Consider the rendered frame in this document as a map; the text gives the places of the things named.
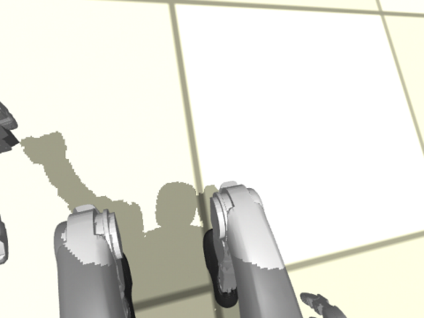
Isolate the right robot hand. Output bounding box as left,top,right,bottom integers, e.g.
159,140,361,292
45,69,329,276
300,293,347,318

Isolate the left robot hand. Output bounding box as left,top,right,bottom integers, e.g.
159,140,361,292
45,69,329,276
0,102,18,153

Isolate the left robot foot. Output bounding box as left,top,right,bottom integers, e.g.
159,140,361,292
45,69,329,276
121,253,136,318

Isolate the right robot foot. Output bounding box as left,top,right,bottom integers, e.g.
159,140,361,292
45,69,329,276
203,229,238,308

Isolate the cube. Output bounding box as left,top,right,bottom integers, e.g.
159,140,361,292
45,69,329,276
0,125,19,147

